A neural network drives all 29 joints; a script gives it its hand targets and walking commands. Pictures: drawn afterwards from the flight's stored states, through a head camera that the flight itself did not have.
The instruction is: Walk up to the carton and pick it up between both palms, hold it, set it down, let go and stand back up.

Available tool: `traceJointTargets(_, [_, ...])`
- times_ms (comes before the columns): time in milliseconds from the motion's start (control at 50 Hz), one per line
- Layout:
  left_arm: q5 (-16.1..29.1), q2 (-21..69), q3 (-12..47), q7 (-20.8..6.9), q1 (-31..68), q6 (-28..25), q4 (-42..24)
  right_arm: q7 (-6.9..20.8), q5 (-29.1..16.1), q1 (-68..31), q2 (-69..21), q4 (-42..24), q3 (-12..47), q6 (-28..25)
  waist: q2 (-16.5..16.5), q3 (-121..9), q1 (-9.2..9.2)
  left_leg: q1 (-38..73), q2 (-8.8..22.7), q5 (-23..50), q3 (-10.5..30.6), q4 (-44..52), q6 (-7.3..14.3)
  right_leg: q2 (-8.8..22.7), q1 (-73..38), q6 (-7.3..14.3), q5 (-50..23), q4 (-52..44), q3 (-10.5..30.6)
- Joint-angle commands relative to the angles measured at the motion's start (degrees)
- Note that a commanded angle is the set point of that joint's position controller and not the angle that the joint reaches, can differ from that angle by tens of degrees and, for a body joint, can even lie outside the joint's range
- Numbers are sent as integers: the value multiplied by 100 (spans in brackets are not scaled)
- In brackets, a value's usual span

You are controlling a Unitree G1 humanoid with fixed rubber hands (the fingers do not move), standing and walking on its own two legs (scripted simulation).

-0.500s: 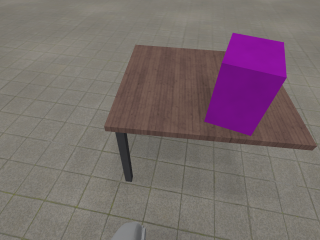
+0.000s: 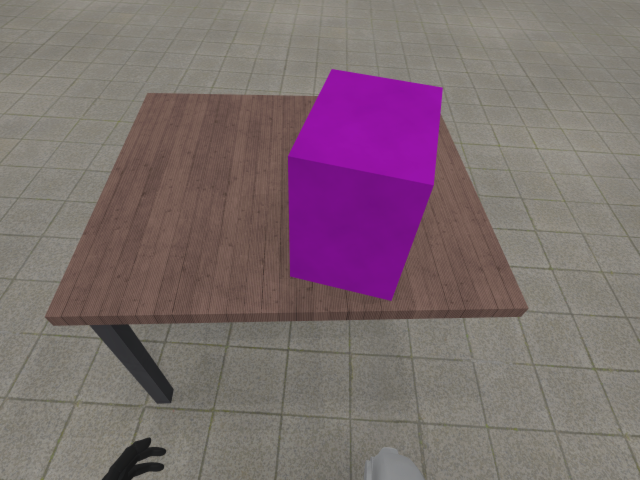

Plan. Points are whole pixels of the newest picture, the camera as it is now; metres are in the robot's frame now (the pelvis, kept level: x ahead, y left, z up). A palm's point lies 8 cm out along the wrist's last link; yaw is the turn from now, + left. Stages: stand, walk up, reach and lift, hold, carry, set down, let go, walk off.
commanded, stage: walk up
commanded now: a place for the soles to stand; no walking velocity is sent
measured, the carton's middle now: (362, 187) +0.61 -0.08 +0.00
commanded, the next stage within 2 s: none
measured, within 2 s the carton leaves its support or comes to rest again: neither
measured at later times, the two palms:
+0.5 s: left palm out of the picture +0.12 +0.15 -0.12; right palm (552, 404) +0.25 -0.32 -0.06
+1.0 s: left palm (217, 454) +0.18 +0.12 -0.04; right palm (584, 413) +0.24 -0.37 -0.08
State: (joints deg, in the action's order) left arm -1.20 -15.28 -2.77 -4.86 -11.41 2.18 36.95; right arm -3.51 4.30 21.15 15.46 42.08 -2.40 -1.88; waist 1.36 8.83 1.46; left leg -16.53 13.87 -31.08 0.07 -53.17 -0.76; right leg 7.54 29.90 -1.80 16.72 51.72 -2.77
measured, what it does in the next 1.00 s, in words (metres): steps to the right: left foot, then right foot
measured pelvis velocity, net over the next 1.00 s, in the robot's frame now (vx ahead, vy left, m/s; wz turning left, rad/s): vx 0.10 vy -0.14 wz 0.11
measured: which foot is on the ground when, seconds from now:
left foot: up 0.00-0.32, down 0.34-1.00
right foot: down 0.00-0.38, up 0.40-0.54, down 0.56-1.00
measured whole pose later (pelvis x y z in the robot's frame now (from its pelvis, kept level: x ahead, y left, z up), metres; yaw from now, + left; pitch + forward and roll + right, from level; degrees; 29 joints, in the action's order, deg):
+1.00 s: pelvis +0.10 -0.14 +0.05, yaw +7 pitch -3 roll +1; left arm 0.6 -13.8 0.8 -0.6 -15.1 0.2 37.1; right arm 0.7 0.5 8.4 15.1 45.9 -0.3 2.0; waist -2.8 6.1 0.4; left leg -17.1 2.7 -13.4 -0.9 -33.3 -2.2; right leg 1.0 14.3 0.9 19.3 36.4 -2.6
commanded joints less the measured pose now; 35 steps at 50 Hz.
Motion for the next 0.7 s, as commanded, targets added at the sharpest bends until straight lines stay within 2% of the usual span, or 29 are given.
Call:
traceJointTargets(0, [-25, -1918, -540, 289, -715, -113, -477, -85, -302, -80, 624, -1002, -227, 84, 1748, -1568, -803, -2711, -1162, -1152, 122, -2844, 176, 1884, -2429, 2174, 2955, -3852, 4550])
traceJointTargets(20, [82, -1767, -452, 340, -542, -129, -540, -96, -261, -370, 803, -1043, -251, 100, 1474, -1105, -807, -2840, -1120, -578, 352, -3108, 172, 1784, -2115, 2143, 2994, -4037, 4338])
traceJointTargets(40, [59, -1702, -399, 407, -581, -137, -538, -82, -311, -342, 727, -963, -214, 87, 1412, -777, -790, -2904, -1079, -138, 404, -3152, 150, 1615, -2050, 1911, 1969, -3720, 3521])
traceJointTargets(60, [-13, -1636, -356, 462, -619, -153, -532, -61, -318, -207, 683, -860, -195, 67, 1407, -654, -737, -2795, -1009, -12, 353, -3032, 171, 1556, -1932, 1821, 1050, -3358, 3001])
traceJointTargets(80, [-38, -1491, -305, 465, -529, -182, -494, -49, -278, -66, 621, -827, -207, 35, 1435, -565, -609, -2595, -934, 38, 312, -2930, 182, 1489, -1655, 1818, 699, -3170, 2722])
traceJointTargets(120, [-34, -1166, -201, 427, -259, -174, -386, -42, -236, 59, 590, -773, -245, 11, 1316, -572, -469, -2011, -929, -253, 301, -2634, 151, 1515, -1056, 1942, 724, -3058, 2390])
traceJointTargets(160, [-75, -1006, -133, 458, -126, -158, -383, -46, -281, -107, 545, -793, -235, 15, 1149, -439, -464, -1817, -938, -614, 375, -1905, 155, 1616, -868, 1971, 472, -2931, 2187])
traceJointTargets(200, [-83, -983, -73, 532, -230, -199, -329, 13, -316, -367, 527, -949, -209, 7, 775, -449, -478, -1613, -943, -298, 478, -1349, 186, 1851, -854, 1964, -576, -2816, 2200])
traceJointTargets(240, [-72, -1048, -1, 593, -119, -220, -312, 94, -370, -310, 453, -946, -161, -24, 374, -716, -285, -909, -935, 510, 343, -318, 237, 1815, -881, 1697, -2042, -2415, 1762])
traceJointTargets(260, [-44, -1061, 46, 594, 43, -212, -322, 138, -383, -57, 386, -872, -151, -67, 163, -913, -64, -174, -1010, 1175, 157, 567, 307, 1588, -652, 1431, -2383, -2056, 1259])
traceJointTargets(280, [11, -1055, 103, 572, 269, -196, -336, 172, -391, 217, 383, -776, -162, -122, 3, -1076, 148, 650, -1123, 2073, 35, 1441, 376, 1321, -292, 1129, -2272, -1592, 764])
traceJointTargets(300, [37, -959, 164, 539, 232, -179, -321, 171, -381, 320, 519, -745, -189, -169, -227, -1241, 208, 1139, -1135, 2614, 303, 1944, 440, 1024, -74, 816, -1871, -1054, 389])
traceJointTargets(320, [78, -664, 240, 503, -110, -183, -336, 138, -254, 331, 852, -804, -289, -182, -1151, -1534, 190, 1575, -444, 2375, 1786, 2413, 782, 526, 369, 387, -1146, 6, -154])
traceJointTargets(340, [99, -473, 290, 499, -570, -128, -329, 104, -249, -268, 1024, -1075, -277, -140, -1516, -1426, -146, 1117, 625, 1989, 3770, 2981, 1431, -154, 615, 77, 1652, 600, -165])
traceJointTargets(360, [68, -986, 84, 587, -544, 96, -116, 85, -347, -289, 1302, -959, -441, 4, -1297, -1509, 98, 192, 1052, 381, 4114, 3281, 2094, -173, -124, 123, 2433, 960, 201])
traceJointTargets(380, [52, -1086, -9, 559, -275, 207, -107, 43, -312, -658, 1109, -990, -371, 28, -1247, -1024, 53, -56, 897, -294, 4068, 3418, 2149, -130, 107, 66, 2089, 1089, 411])
traceJointTargets(400, [39, -1106, -32, 551, -220, 201, -76, 31, -304, -768, 996, -998, -303, 18, -1280, -875, 49, 5, 766, -5, 3765, 3401, 2061, -154, 275, 55, 1954, 910, 461])
traceJointTargets(420, [69, -1069, -18, 540, -296, 156, -13, -7, -245, -782, 886, -1044, -256, 4, -1070, -918, 25, 344, 603, 564, 3371, 3253, 1871, -172, 380, 66, 1786, 691, 500])
traceJointTargets(480, [64, -800, -15, 530, -722, -29, 67, 48, -281, -1076, 870, -1105, -193, -13, -1199, -1192, -200, 175, 276, 2385, 2427, 2739, 1473, -156, -375, 97, 1276, -161, 481])
traceJointTargets(500, [111, -708, -1, 510, -916, -126, 123, 102, -331, -1338, 820, -1120, -145, 27, -1025, -1358, -369, 3, 3, 2846, 1841, 2404, 1260, -198, -962, 140, 884, -1033, 362])
traceJointTargets(520, [157, -668, 1, 481, -1131, -243, 120, 160, -374, -1600, 816, -1101, -94, 74, -891, -1506, -558, -364, -340, 3078, 1222, 1928, 932, -251, -1665, 237, -138, -1967, 315])
traceJointTargets(540, [122, -860, -58, 469, -1146, -348, 123, 223, -402, -1564, 645, -1132, -16, 105, -419, -1618, -542, -538, -698, 2969, 706, 1288, 605, 3, -1914, 379, -715, -2359, 832])
traceJointTargets(560, [75, -1207, -129, 482, -823, -412, -13, 269, -418, -1384, 480, -1166, 31, 140, 143, -1395, -313, -843, -1100, 2342, 264, 706, 276, 625, -1677, 654, -880, -2605, 2030])
traceJointTargets(580, [90, -1391, -188, 488, -350, -388, -112, 266, -435, -1254, 533, -1022, -35, 198, 19, -1079, -73, -458, -1196, 1526, 261, 983, 167, 968, -972, 1006, -517, -2750, 2529])
traceJointTargets(600, [151, -1281, -154, 478, -119, -369, -156, 258, -416, -1244, 634, -921, -70, 203, -156, -898, -15, 13, -1092, 1763, 431, 1380, 226, 799, -566, 997, -637, -2596, 2205])
traceJointTargets(620, [174, -1057, -62, 465, -85, -400, -231, 271, -393, -1278, 702, -879, -70, 159, -238, -1022, -25, 315, -912, 2670, 625, 1676, 310, 467, -646, 742, -1156, -2352, 1602])
traceJointTargets(640, [187, -894, 4, 468, -257, -422, -269, 295, -408, -1333, 719, -840, -71, 117, -185, -1266, -153, 455, -829, 3329, 679, 1668, 402, 175, -949, 514, -1568, -2257, 1134])
traceJointTargets(660, [175, -893, 4, 488, -457, -441, -292, 329, -405, -1409, 746, -785, -68, 107, -112, -1401, -236, 406, -849, 3550, 569, 1518, 416, 170, -1250, 371, -1981, -2282, 1080])
traceJointTargets(680, [164, -990, -29, 508, -557, -448, -292, 350, -399, -1458, 663, -730, -45, 129, 42, -1360, -227, 258, -907, 3346, 407, 1436, 361, 275, -1368, 308, -2289, -2376, 1187])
